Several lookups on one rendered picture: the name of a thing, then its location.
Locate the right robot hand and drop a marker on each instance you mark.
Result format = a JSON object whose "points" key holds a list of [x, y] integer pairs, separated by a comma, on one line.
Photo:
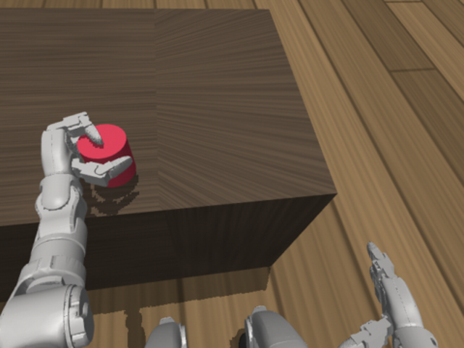
{"points": [[398, 305]]}

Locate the right robot arm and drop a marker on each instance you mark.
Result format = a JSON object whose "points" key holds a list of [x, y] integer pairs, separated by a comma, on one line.
{"points": [[413, 337]]}

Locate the can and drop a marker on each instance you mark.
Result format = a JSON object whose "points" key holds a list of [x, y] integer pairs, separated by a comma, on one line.
{"points": [[115, 146]]}

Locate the left robot hand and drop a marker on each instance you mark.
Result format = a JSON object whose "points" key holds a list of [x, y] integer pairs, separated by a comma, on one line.
{"points": [[59, 152]]}

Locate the left robot arm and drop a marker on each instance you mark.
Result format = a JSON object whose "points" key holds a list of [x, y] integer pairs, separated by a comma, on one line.
{"points": [[49, 307]]}

